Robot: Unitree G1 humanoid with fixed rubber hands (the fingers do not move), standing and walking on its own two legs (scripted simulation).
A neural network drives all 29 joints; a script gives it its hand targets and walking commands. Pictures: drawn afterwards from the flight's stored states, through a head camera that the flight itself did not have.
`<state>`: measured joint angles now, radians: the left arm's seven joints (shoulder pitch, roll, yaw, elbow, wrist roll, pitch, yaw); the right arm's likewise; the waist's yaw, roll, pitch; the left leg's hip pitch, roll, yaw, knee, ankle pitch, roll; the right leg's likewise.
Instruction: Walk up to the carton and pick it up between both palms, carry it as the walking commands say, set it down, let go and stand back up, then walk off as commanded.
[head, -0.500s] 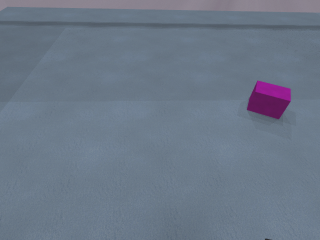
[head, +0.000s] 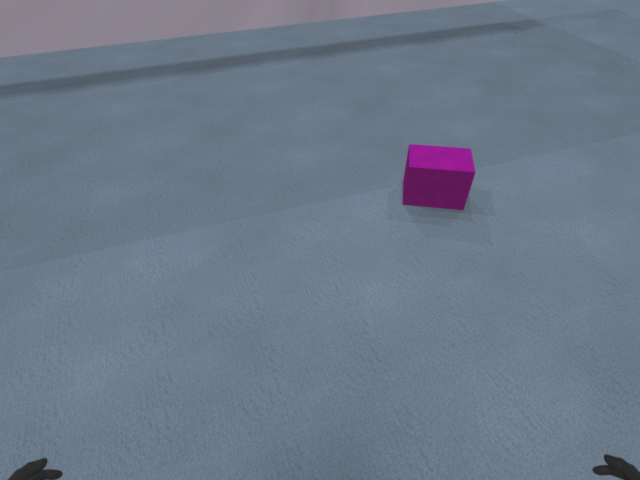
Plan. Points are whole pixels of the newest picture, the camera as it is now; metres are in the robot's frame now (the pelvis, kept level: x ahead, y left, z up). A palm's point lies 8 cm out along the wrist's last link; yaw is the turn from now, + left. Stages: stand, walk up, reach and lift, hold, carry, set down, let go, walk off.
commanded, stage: walk up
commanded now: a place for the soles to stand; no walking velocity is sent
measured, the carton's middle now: (436, 177) +1.62 -0.58 -0.64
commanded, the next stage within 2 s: none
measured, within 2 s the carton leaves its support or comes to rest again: neither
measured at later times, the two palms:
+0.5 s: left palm (176, 299) +0.45 +0.24 -0.05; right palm out of the picture +0.14 -0.39 -0.02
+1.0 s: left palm (232, 229) +0.64 +0.18 -0.06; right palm (603, 296) +0.43 -0.47 -0.05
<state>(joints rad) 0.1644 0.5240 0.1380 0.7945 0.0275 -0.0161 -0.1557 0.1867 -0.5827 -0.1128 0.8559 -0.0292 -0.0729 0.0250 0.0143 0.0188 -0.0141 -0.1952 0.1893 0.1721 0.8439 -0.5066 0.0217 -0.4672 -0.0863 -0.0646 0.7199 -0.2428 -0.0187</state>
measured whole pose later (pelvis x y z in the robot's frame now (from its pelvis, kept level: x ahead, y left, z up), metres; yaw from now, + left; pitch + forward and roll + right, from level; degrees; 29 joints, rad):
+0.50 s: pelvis +0.21 -0.02 +0.03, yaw -16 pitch +0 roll +1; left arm 0.19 0.51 0.08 0.76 0.01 -0.05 -0.12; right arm 0.38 -0.53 -0.09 0.78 -0.02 -0.14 0.03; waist -0.07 -0.08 0.00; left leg -0.17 0.05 0.20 0.46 -0.29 0.02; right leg -0.55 -0.07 0.03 0.88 -0.24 0.00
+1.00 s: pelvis +0.45 -0.12 +0.01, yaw -22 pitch -1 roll -1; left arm 0.33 0.50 0.09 0.71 0.01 -0.08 -0.08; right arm 0.28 -0.49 -0.07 0.75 -0.01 -0.11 0.07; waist 0.06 -0.01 0.05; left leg -0.47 0.09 0.08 0.63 -0.21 0.02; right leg -0.23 -0.01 -0.03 0.63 -0.39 -0.04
